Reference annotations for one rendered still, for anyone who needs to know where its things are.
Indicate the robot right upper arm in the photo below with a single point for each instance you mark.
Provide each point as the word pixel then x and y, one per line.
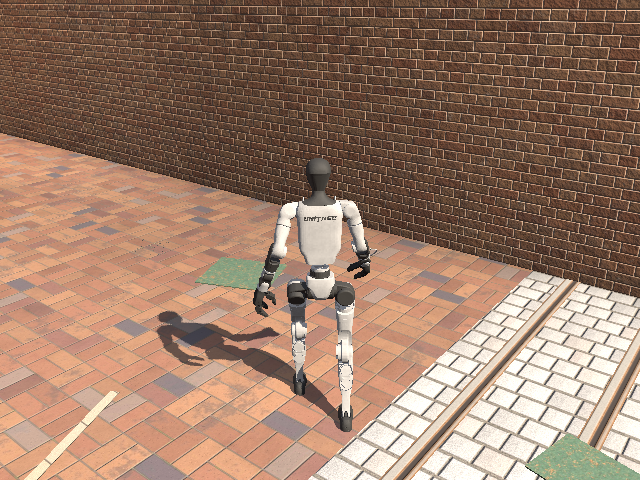
pixel 350 210

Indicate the left robot forearm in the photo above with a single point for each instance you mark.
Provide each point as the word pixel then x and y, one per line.
pixel 269 270

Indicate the humanoid robot torso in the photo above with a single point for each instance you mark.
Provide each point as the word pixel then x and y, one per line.
pixel 319 238

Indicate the right robot forearm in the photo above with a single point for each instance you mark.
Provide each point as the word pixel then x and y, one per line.
pixel 364 257

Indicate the robot right hand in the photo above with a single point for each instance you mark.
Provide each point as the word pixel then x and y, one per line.
pixel 356 265

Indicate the robot left upper arm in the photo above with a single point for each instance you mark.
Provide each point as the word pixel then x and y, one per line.
pixel 283 225

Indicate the left robot thigh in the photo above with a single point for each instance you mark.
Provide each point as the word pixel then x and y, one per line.
pixel 297 296

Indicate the robot left hand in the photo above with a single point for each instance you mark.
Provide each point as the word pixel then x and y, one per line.
pixel 259 303

